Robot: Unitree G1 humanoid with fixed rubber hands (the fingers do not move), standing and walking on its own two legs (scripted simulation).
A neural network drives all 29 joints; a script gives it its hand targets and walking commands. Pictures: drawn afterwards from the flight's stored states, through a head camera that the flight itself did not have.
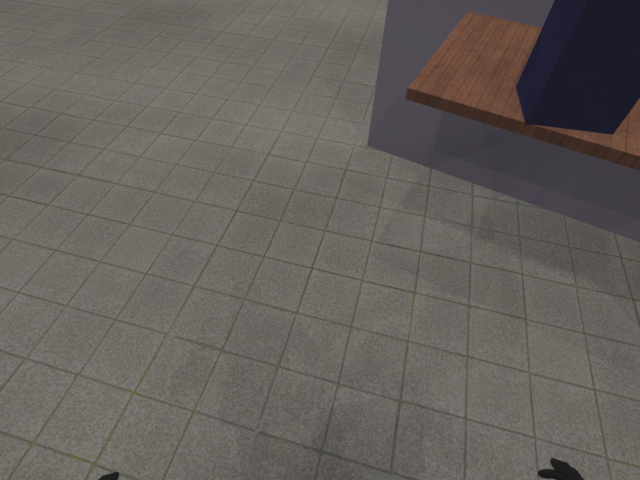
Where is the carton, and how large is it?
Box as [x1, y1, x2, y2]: [516, 0, 639, 134]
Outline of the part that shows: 555,0 516,85 525,123 612,134 639,97 639,0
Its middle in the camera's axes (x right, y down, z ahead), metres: +0.61 -0.41 +0.86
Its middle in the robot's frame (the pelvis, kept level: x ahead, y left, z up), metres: +0.95 -0.57 +0.08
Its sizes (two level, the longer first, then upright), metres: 0.201 0.173 0.295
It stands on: a table, 0.70 m high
